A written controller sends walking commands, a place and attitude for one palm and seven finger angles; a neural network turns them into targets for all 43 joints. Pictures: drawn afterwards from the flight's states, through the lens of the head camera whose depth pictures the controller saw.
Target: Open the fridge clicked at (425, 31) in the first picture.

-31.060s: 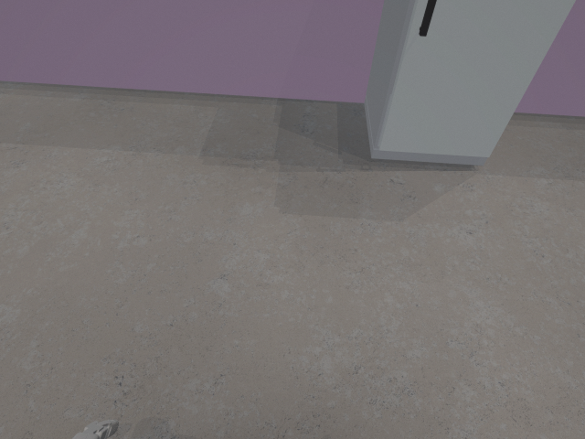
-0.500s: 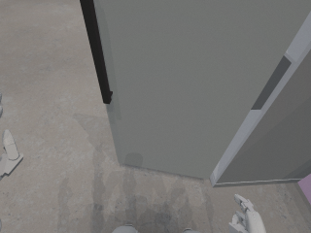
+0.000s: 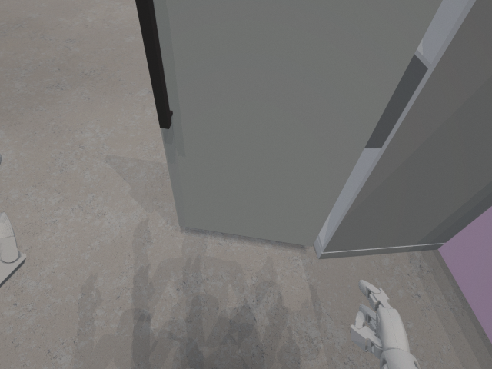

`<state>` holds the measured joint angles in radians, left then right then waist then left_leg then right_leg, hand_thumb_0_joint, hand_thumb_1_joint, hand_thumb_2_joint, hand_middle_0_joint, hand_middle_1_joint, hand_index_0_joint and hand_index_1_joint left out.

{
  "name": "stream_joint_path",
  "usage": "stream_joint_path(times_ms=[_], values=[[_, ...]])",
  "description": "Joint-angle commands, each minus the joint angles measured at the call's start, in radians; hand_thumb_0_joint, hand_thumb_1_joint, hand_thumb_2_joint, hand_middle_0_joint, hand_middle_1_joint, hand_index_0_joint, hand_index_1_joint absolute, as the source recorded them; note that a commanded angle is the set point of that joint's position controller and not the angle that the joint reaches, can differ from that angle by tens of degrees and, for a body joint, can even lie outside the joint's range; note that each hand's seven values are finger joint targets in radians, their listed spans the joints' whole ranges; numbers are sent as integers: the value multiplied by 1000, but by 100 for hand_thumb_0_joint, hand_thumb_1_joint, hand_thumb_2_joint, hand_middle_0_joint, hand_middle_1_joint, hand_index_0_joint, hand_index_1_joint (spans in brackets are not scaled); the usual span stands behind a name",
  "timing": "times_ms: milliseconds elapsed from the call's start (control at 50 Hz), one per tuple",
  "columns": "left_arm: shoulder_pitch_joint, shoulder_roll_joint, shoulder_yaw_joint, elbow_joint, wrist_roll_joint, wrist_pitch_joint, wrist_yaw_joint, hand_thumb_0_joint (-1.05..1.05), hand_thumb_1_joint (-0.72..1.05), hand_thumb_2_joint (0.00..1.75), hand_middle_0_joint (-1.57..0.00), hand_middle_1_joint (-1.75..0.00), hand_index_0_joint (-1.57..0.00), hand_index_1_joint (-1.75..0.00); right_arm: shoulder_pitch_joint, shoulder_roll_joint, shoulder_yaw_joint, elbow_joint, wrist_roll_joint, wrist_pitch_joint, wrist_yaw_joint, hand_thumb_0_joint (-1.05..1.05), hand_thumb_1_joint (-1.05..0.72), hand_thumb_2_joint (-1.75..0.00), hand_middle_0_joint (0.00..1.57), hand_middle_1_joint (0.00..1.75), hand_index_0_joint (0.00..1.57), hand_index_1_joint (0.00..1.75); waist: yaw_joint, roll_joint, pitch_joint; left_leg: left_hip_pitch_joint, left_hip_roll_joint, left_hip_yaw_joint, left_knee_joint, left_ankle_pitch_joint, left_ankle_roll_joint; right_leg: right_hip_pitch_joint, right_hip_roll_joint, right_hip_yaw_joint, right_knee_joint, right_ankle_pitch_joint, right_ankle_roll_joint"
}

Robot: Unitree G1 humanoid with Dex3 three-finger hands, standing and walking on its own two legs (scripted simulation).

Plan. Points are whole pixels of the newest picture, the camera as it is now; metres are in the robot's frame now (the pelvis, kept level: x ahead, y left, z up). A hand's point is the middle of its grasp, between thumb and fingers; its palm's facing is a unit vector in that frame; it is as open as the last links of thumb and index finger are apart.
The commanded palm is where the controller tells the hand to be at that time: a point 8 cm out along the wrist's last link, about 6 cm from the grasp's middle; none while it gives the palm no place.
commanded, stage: stop stepping back and stand still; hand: left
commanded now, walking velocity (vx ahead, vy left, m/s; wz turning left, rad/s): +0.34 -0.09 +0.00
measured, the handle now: (155, 43) +0.71 +0.25 +0.15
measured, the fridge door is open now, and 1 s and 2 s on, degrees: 76 76 76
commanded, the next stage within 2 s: let the arm hang, fingers relaxed in 0.70 s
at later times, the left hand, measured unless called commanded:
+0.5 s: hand out of the picture +0.11 +0.27 +0.17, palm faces +0.46 -0.78 -0.42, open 7.4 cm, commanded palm +0.06 +0.30 +0.19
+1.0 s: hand out of the picture +0.06 +0.24 -0.11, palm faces +0.04 -0.94 -0.34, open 7.4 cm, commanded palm none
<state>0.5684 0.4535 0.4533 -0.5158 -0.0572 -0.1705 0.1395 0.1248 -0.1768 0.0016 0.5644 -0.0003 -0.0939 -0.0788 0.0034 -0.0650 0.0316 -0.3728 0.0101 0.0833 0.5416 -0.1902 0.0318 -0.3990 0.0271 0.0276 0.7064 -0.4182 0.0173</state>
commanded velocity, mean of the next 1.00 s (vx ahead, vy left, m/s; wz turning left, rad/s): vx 0.14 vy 0.01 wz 0.00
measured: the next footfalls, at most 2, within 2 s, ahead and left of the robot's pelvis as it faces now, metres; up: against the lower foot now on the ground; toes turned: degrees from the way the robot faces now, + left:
right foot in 0.06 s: +0.03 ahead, -0.10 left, +0.00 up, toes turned +0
left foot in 0.30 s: +0.02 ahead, +0.12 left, +0.00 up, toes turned +4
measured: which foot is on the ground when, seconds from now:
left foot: down 0.00-0.14, up 0.16-0.28, down 0.30-0.54, up 0.56-0.82, down 0.84-1.00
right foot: up 0.00-0.04, down 0.06-0.30, up 0.32-0.52, down 0.54-1.00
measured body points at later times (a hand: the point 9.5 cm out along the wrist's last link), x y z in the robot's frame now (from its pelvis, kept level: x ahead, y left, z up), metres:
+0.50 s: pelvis -0.09 +0.00 +0.01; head -0.12 +0.01 +0.45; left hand +0.08 +0.31 +0.19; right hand +0.03 -0.23 -0.09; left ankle -0.03 +0.11 -0.73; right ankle -0.09 -0.08 -0.70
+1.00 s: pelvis -0.10 +0.02 -0.02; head -0.09 +0.00 +0.43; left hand +0.06 +0.29 -0.09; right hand +0.06 -0.23 -0.13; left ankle -0.05 +0.14 -0.73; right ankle -0.08 -0.08 -0.74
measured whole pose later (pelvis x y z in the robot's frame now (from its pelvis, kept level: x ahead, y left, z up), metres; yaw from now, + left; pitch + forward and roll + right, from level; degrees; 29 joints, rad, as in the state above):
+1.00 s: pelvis -0.10 +0.02 -0.02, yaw +2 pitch +0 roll +3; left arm 0.24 0.27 0.06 0.54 0.02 0.06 0.01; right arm 0.14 -0.27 0.00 0.75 -0.04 -0.01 0.01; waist -0.03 -0.02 0.01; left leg -0.41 -0.02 0.10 0.68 -0.28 0.02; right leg -0.38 -0.03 0.03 0.77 -0.39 0.00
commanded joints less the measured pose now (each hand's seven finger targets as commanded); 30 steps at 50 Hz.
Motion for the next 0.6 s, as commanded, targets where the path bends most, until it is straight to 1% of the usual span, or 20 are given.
stream_joint_path(times_ms=[0, 40, 100, 120, 180, 240, 260, 280, 300, 320, 360, 400, 420, 460, 480, 500, 520, 540, 560, 580], values=[[-27, 106, 82, -281, 6, -67, 41, 0, 90, 90, -20, -30, -20, -30, -10, -168, -48, -129, 2, -85, -3, 0, -90, -90, 20, 30, 20, 30, -6, 234, -182, 38, 210, -169, -209, -102, 36, 199, -14, -39, -141, 60, 5], [-77, 121, 71, -238, 18, -58, 49, 0, 90, 90, -20, -30, -20, -30, -30, -174, -44, -130, -3, -78, -9, 0, -90, -90, 20, 30, 20, 30, -23, 115, -111, -41, 111, -123, -163, -369, -8, 212, -53, 21, -319, 53, -41], [-158, 127, 58, -173, 24, -44, 56, 0, 90, 90, -20, -30, -20, -30, -13, -169, -54, -94, -17, -50, -16, 0, -90, -90, 20, 30, 20, 30, -25, -30, -67, 94, 24, -53, 145, -297, -41, -81, -215, 275, -488, -383, -152], [-166, 146, 69, -175, 22, -37, 64, 0, 90, 90, -20, -30, -20, -30, -21, -173, -58, -89, -19, -44, -20, 0, -90, -90, 20, 30, 20, 30, -22, -34, -62, 93, 19, -41, 262, -275, -37, -126, -263, 333, -508, -446, -183], [-184, 124, 44, -111, 22, -39, 71, 0, 90, 90, -20, -30, -20, -30, -1, -148, -36, -66, -9, -26, -20, 0, -90, -90, 20, 30, 20, 30, -31, -47, -47, 24, 35, -34, 301, -233, -23, -61, -287, 262, -453, -339, -188], [-209, 125, 45, -77, 34, -56, 70, 0, 90, 90, -20, -30, -20, -30, 6, -157, -27, -60, -14, -30, -30, 0, -90, -90, 20, 30, 20, 30, -36, 69, -10, 127, 51, -52, 13, -322, 3, -121, -177, 93, -288, -305, -124], [-220, 109, 34, -96, 33, -65, 67, 0, 90, 90, -20, -30, -20, -30, 12, -180, -31, -65, -14, -39, -34, 0, -90, -90, 20, 30, 20, 30, -37, 206, 14, 98, 121, -226, -164, -532, 47, -148, -95, 34, -117, -278, -91], [-206, 111, 49, -111, 36, -73, 70, 0, 90, 90, -20, -30, -20, -30, 8, -191, -30, -74, -10, -46, -36, 0, -90, -90, 20, 30, 20, 30, -31, 390, 34, 63, 278, -489, -364, -722, 112, -168, 21, -92, 132, -143, -35], [-204, 131, 66, -117, 44, -72, 66, 0, 90, 90, -20, -30, -20, -30, -5, -173, -41, -92, -13, -54, -35, 0, -90, -90, 20, 30, 20, 30, -26, 362, 36, -26, 342, -563, -439, -702, 161, -126, 25, -71, 362, -78, -24], [-209, 193, 114, -131, 47, -85, 63, 0, 90, 90, -20, -30, -20, -30, -14, -155, -42, -74, -18, -60, -31, 0, -90, -90, 20, 30, 20, 30, -12, 314, 5, -57, 334, -546, -425, -677, 154, -110, 0, -33, 463, -53, -25], [-126, 127, 78, -113, 40, -80, 45, 0, 90, 90, -20, -30, -20, -30, -26, -168, -50, -75, -12, -67, -9, 0, -90, -90, 20, 30, 20, 30, -1, 233, -3, -101, 294, -419, -413, -620, 129, -52, -23, -56, 411, -16, -27], [-93, 97, 47, -126, 30, -74, 44, 0, 90, 90, -20, -30, -20, -30, -38, -163, -45, -72, -7, -73, -2, 0, -90, -90, 20, 30, 20, 30, 7, 283, -7, -149, 237, -263, -403, -567, 92, 106, -15, -122, 192, -14, -29], [-101, 96, 44, -148, 31, -73, 47, 0, 90, 90, -20, -30, -20, -30, -32, -162, -41, -74, -6, -79, -5, 0, -90, -90, 20, 30, 20, 30, 3, 319, -15, -147, 212, -218, -395, -549, 75, 163, 3, -156, 100, -26, -31], [-99, 115, 50, -144, 35, -60, 54, 0, 90, 90, -20, -30, -20, -30, -18, -166, -40, -77, -13, -72, -9, 0, -90, -90, 20, 30, 20, 30, -4, 294, -34, -165, 197, -193, -318, -545, 45, 295, 17, -182, -110, -91, -47], [-114, 118, 51, -145, 42, -55, 55, 0, 90, 90, -20, -30, -20, -30, -21, -167, -46, -81, -15, -63, -12, 0, -90, -90, 20, 30, 20, 30, 2, 227, -44, -203, 158, -144, -181, -541, 24, 364, -6, -131, -234, -96, -66], [-124, 130, 61, -141, 47, -52, 54, 0, 90, 90, -20, -30, -20, -30, -1, -154, -52, -78, -16, -54, -9, 0, -90, -90, 20, 30, 20, 30, 1, 28, -46, -257, 77, -67, 99, -463, 1, 355, -139, 94, -382, -204, -133], [-120, 161, 80, -121, 42, -40, 54, 0, 90, 90, -20, -30, -20, -30, -5, -145, -51, -75, -12, -48, -6, 0, -90, -90, 20, 30, 20, 30, 4, -194, -17, -353, -6, -31, 391, -337, -23, 300, -375, 512, -563, -313, -232], [-221, 170, 76, -173, 23, -66, 53, 0, 90, 90, -20, -30, -20, -30, -18, -155, -45, -62, -15, -57, -10, 0, -90, -90, 20, 30, 20, 30, -10, -122, 30, -359, 22, -56, 539, -243, -44, 268, -415, 476, -565, -21, -248], [-223, 210, 133, -166, 20, -100, 56, 0, 90, 90, -20, -30, -20, -30, -2, -153, -40, -38, -30, -63, -7, 0, -90, -90, 20, 30, 20, 30, -29, 3, -42, -319, 48, -60, 544, -198, -58, 320, -370, 335, -473, 330, -245], [-144, 154, 115, -56, 28, -85, 60, 0, 90, 90, -20, -30, -20, -30, 33, -128, -40, -15, -11, -63, -2, 0, -90, -90, 20, 30, 20, 30, -22, -33, -159, -296, 34, -71, 521, -183, -51, 401, -329, 278, -399, 316, -211]])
